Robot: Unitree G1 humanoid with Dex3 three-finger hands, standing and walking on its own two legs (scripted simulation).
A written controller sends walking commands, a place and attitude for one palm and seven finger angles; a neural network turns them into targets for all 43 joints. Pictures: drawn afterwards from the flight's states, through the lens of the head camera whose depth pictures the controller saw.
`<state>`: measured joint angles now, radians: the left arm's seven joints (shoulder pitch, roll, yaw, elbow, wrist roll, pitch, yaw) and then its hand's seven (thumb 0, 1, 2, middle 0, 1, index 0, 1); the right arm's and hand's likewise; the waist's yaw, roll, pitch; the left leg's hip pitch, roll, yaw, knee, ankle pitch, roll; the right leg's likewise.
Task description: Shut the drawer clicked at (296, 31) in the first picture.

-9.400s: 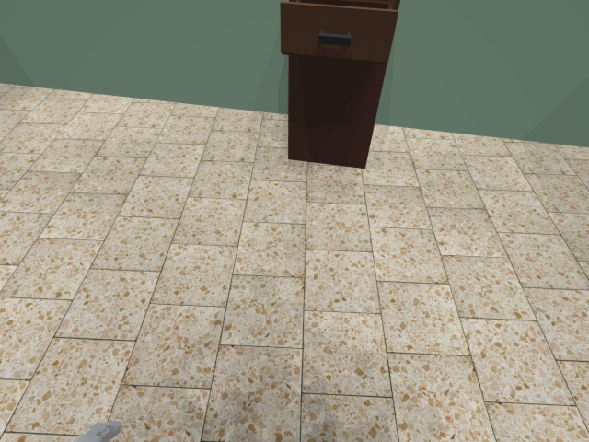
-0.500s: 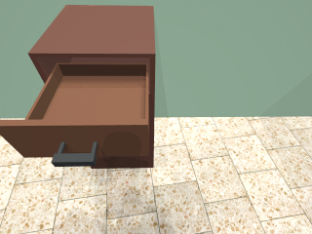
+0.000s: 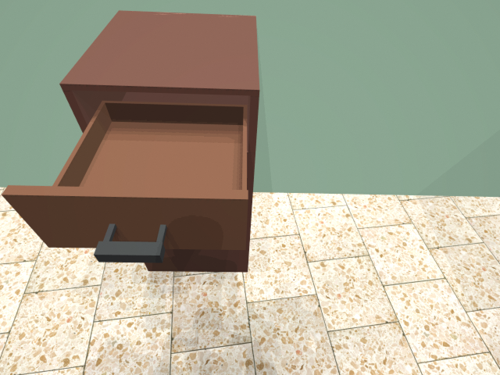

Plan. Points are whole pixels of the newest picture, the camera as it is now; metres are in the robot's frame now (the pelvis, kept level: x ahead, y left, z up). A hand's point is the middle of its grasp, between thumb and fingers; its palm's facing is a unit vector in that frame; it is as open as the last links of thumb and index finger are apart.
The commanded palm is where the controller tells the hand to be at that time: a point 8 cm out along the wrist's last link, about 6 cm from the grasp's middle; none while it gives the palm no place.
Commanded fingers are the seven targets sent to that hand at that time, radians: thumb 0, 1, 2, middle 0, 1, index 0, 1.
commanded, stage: raise the hand and make a fist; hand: left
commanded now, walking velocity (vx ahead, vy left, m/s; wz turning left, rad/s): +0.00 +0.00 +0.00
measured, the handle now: (134, 240) +0.32 +0.22 +0.02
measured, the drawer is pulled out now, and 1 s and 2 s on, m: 0.30 0.29 0.29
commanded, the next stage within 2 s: bring the fist close to the handle in 1.84 s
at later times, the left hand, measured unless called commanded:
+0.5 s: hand (129, 368) +0.13 +0.17 +0.01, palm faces +0.21 -0.97 -0.09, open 5.2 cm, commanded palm +0.10 +0.22 +0.00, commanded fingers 0.00 0.90 0.90 -0.78 -0.93 -0.78 -0.93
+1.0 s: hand (124, 351) +0.15 +0.18 +0.04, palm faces +0.06 -1.00 -0.07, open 3.1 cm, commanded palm +0.10 +0.23 +0.07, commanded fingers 0.00 0.90 0.90 -1.28 -1.47 -1.28 -1.47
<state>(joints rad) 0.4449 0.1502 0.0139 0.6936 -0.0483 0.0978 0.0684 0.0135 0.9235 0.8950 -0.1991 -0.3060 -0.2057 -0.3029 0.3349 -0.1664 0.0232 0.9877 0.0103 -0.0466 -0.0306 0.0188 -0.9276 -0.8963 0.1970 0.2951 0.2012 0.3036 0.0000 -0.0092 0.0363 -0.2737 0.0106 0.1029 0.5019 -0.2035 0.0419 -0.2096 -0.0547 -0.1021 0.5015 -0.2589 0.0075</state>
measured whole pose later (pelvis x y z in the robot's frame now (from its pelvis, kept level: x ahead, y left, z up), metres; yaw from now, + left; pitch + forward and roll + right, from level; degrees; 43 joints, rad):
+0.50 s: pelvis -0.01 -0.03 -0.08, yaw +4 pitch +9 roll -3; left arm 0.65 0.20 0.15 -0.19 -0.27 -0.54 -0.21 0.02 0.90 0.90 -0.59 -0.73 -0.58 -0.72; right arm 0.12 -0.22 -0.02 0.52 0.03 -0.24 -0.02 0.01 -0.90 -0.90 0.19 0.29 0.20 0.30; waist 0.06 0.04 -0.12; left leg -0.83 0.05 -0.03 1.11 -0.45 0.00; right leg -0.69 -0.01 -0.16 1.07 -0.54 -0.05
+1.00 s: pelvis +0.02 -0.02 -0.04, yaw +3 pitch +8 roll -2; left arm 0.78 0.23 0.18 -0.31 -0.32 -0.36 -0.32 0.01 0.90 0.90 -1.08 -1.27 -1.09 -1.26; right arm 0.23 -0.24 -0.04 0.56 0.07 -0.28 -0.07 0.02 -0.90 -0.90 0.19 0.29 0.20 0.30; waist 0.04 0.04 -0.12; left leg -0.64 0.04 0.02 0.91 -0.41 0.02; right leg -0.53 -0.01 -0.11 0.87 -0.48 -0.02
